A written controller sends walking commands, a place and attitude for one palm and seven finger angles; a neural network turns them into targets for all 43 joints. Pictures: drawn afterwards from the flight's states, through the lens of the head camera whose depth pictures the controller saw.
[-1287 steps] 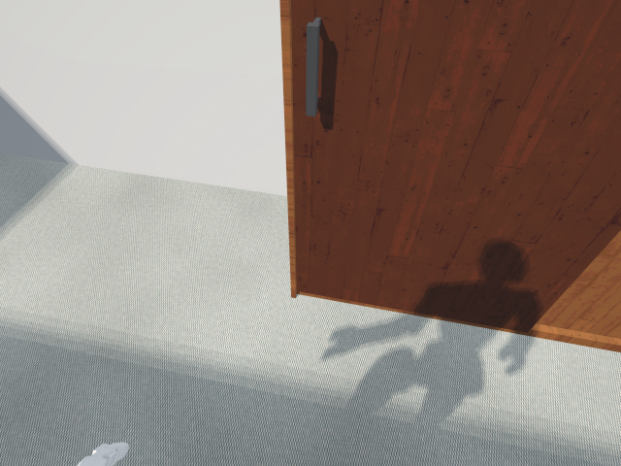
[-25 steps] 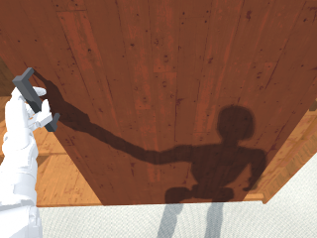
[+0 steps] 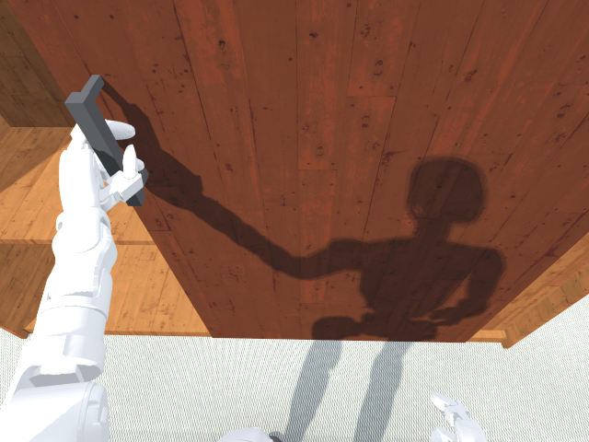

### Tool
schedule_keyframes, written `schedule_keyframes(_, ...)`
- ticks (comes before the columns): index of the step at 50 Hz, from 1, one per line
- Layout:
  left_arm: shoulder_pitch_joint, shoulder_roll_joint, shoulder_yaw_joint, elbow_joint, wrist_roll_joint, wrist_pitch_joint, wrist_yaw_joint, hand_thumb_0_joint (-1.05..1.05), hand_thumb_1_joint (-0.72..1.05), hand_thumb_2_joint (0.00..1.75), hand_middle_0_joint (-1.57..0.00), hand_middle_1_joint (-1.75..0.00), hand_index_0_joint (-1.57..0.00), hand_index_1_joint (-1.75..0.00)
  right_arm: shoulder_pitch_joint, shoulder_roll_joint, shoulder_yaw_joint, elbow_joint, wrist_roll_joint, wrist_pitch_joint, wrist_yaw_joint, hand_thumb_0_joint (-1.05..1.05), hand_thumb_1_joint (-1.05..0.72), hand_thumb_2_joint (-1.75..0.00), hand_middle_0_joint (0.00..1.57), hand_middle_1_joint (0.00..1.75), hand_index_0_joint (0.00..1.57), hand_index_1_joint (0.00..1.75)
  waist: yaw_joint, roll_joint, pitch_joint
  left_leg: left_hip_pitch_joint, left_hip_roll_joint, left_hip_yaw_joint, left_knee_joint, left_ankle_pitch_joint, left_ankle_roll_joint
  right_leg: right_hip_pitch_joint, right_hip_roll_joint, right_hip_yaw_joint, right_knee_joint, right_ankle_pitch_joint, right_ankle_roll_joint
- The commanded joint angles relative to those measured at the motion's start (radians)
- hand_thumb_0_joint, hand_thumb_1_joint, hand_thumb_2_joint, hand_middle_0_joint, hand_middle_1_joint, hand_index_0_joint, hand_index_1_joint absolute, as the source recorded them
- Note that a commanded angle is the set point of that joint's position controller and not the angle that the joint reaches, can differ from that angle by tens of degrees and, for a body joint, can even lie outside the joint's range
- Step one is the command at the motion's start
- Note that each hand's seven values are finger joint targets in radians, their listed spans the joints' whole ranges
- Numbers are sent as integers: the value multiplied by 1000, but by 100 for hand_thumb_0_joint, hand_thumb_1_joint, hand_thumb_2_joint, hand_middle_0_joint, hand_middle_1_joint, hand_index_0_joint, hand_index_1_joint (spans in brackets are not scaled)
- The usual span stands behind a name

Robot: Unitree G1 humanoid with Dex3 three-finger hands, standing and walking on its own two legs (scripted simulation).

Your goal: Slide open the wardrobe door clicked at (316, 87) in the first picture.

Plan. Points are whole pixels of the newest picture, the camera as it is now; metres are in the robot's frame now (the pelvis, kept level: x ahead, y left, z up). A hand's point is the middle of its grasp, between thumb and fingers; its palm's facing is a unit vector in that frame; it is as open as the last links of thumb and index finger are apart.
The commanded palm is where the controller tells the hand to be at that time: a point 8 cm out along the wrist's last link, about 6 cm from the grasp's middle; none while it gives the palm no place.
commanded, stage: stop walking and hold the door there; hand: left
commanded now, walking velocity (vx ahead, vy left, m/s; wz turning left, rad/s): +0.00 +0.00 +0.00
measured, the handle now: (117, 146) +0.44 +0.29 +0.15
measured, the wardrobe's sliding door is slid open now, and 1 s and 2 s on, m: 0.67 0.67 0.67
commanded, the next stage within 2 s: loosen the grip on the handle in 0.42 s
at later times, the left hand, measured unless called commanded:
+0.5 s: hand (134, 178) +0.40 +0.25 +0.13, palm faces +0.37 -0.91 -0.21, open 5.6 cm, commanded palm +0.35 +0.29 +0.13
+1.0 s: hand (131, 181) +0.40 +0.26 +0.13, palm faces +0.36 -0.91 -0.20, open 13.4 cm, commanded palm +0.35 +0.30 +0.13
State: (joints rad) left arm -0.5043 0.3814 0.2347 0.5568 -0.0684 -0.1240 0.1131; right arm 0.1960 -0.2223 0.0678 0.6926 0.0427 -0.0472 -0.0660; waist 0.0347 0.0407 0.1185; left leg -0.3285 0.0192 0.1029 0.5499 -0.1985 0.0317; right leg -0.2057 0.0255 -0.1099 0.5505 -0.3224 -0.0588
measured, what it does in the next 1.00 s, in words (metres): stands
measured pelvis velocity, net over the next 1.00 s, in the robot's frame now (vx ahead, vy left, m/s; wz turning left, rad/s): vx -0.01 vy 0.00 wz -0.03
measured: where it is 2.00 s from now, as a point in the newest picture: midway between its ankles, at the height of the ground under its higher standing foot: outside the picture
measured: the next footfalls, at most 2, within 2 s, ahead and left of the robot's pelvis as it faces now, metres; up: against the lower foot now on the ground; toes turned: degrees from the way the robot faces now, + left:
none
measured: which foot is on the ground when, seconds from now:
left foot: down 0.00-1.00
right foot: down 0.00-1.00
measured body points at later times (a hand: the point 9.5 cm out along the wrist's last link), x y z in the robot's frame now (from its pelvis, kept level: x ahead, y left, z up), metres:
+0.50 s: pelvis +0.01 +0.01 +0.01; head +0.02 +0.00 +0.45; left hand +0.37 +0.30 +0.15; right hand +0.13 -0.24 -0.11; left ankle +0.06 +0.09 -0.73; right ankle -0.01 -0.08 -0.73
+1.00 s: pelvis -0.01 +0.00 +0.00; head +0.00 +0.01 +0.45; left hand +0.37 +0.31 +0.14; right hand +0.09 -0.27 -0.10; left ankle +0.06 +0.09 -0.73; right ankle -0.01 -0.08 -0.73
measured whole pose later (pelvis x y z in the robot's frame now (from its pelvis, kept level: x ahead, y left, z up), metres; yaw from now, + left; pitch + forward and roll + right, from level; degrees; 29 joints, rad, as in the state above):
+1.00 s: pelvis -0.01 +0.00 +0.00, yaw -2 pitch +2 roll -1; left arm -0.50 0.43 0.31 0.68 -0.02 -0.14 0.08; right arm 0.30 -0.27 0.03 0.70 0.04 -0.11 -0.08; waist -0.02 0.00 -0.03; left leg -0.44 0.02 0.08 0.58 -0.19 0.05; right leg -0.33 0.05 -0.09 0.59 -0.31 -0.06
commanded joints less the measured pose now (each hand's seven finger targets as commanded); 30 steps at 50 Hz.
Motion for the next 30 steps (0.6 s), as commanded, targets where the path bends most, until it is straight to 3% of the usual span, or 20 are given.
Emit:
schedule_keyframes(1,-310,126,-53,-186,21,-49,-29,0,90,90,-45,-140,-45,-140,-25,-165,-73,-124,-2,-40,-23,0,-90,-90,20,30,20,30,-38,-11,-370,238,162,-150,-85,269,13,29,-158,142,-55,304,57)
schedule_keyframes(3,-300,131,-57,-192,21,-56,-28,0,90,90,-45,-140,-45,-140,-31,-175,-72,-121,-8,-35,-28,0,-90,-90,20,30,20,30,-40,98,-344,238,230,-264,-159,214,53,-18,-99,120,-25,78,67)
schedule_keyframes(5,-296,126,-51,-190,27,-63,-23,0,90,90,-45,-140,-45,-140,-29,-174,-72,-122,-12,-34,-30,0,-90,-90,20,30,20,30,-32,97,-298,190,265,-315,-220,133,72,-22,-79,114,-14,-19,63)
schedule_keyframes(7,-289,83,-87,-191,24,-65,-23,0,90,90,-45,-140,-45,-140,-26,-174,-74,-123,-11,-35,-33,0,-90,-90,20,30,20,30,-37,97,-284,177,260,-299,-250,46,62,-17,-72,109,-26,-29,59)
schedule_keyframes(8,-300,100,-81,-218,24,-69,-21,0,90,90,-45,-140,-45,-140,-23,-179,-78,-125,-10,-38,-35,0,-90,-90,20,30,20,30,-38,113,-296,197,250,-289,-246,62,57,-15,-74,108,-37,-17,58)
schedule_keyframes(10,-290,75,-97,-218,25,-70,-20,0,90,90,-45,-140,-45,-140,-20,-179,-79,-129,-10,-43,-35,0,-90,-90,20,30,20,30,-38,101,-318,212,240,-251,-222,117,46,1,-78,110,-62,22,55)
schedule_keyframes(13,-276,81,-104,-202,22,-62,-20,0,90,90,-45,-140,-45,-140,-16,-183,-82,-130,-7,-42,-36,0,-90,-90,20,30,20,30,-42,27,-337,210,209,-202,-184,131,27,27,-100,137,-110,91,53)
schedule_keyframes(14,-262,108,-72,-177,24,-59,-15,0,90,90,-45,-140,-45,-140,-11,-187,-87,-127,-7,-41,-36,0,-90,-90,20,30,20,30,-38,14,-343,213,201,-181,-159,146,18,23,-117,156,-125,124,49)
schedule_keyframes(16,-272,87,-93,-170,20,-56,-20,0,90,90,-45,-140,-45,-140,-13,-179,-84,-131,-5,-40,-35,0,-90,-90,20,30,20,30,-42,-24,-346,218,179,-150,-122,145,1,9,-149,192,-150,166,42)
schedule_keyframes(18,-274,110,-89,-163,20,-54,-20,0,90,90,-45,-140,-45,-140,-8,-186,-86,-122,-2,-37,-35,0,-90,-90,20,30,20,30,-47,-14,-350,230,171,-141,-109,175,-6,4,-162,197,-148,206,40)
schedule_keyframes(19,-265,86,-102,-156,19,-53,-21,0,90,90,-45,-140,-45,-140,-7,-177,-82,-127,-2,-36,-34,0,-90,-90,20,30,20,30,-46,-15,-353,228,177,-145,-106,194,-3,7,-161,193,-140,222,41)
schedule_keyframes(21,-252,136,-55,-131,21,-51,-17,0,90,90,-45,-140,-45,-140,-8,-182,-83,-121,-3,-31,-36,0,-90,-90,20,30,20,30,-41,-25,-344,221,177,-141,-101,187,-2,-7,-159,196,-143,221,46)
schedule_keyframes(22,-250,113,-75,-127,20,-51,-19,0,90,90,-45,-140,-45,-140,-8,-176,-81,-123,-2,-28,-35,0,-90,-90,20,30,20,30,-41,-41,-335,216,174,-141,-101,171,0,-13,-160,199,-148,214,46)
schedule_keyframes(23,-237,149,-51,-109,20,-49,-17,0,90,90,-45,-140,-45,-140,-5,-186,-83,-114,-2,-25,-38,0,-90,-90,20,30,20,30,-43,-37,-326,211,173,-139,-104,177,0,-11,-162,195,-149,216,47)
schedule_keyframes(25,-237,121,-67,-101,21,-53,-20,0,90,90,-45,-140,-45,-140,-6,-178,-80,-117,-2,-23,-36,0,-90,-90,20,30,20,30,-42,-34,-313,199,176,-148,-108,165,1,-24,-155,189,-143,189,48)
schedule_keyframes(26,-852,896,545,-226,128,-78,-7,0,90,90,-45,-140,-45,-140,37,-232,-174,-152,-18,-42,-1,0,-90,-90,20,30,20,30,13,-157,-241,172,137,-110,-42,190,34,-120,-138,257,-207,323,61)
schedule_keyframes(27,-670,260,112,119,131,25,-76,0,78,84,-45,-140,-45,-140,-22,-185,-122,-111,-55,-95,1,0,-90,-90,20,30,20,30,-105,-175,-509,188,-3,-55,-105,412,22,-7,-30,87,-32,630,10)
schedule_keyframes(28,-528,310,205,-16,66,26,-86,0,66,78,-45,-140,-45,-140,80,-228,-158,-97,-16,-121,8,0,-90,-90,20,30,20,30,-43,-65,-583,308,18,-82,-70,550,-10,-8,-27,50,-34,536,11)
schedule_keyframes(29,-314,117,109,16,60,24,-121,0,54,73,-45,-140,-45,-140,75,-185,-141,-96,-7,-119,15,0,-90,-90,20,30,20,30,-38,-61,-505,341,31,-101,-37,612,-20,-122,-13,44,-48,433,32)
schedule_keyframes(30,-325,205,181,-91,17,-8,-122,0,42,67,-45,-140,-45,-140,47,-216,-144,-102,-15,-117,18,0,-90,-90,20,30,20,30,-3,77,-543,413,31,-109,-35,553,-17,-140,-18,69,-75,344,34)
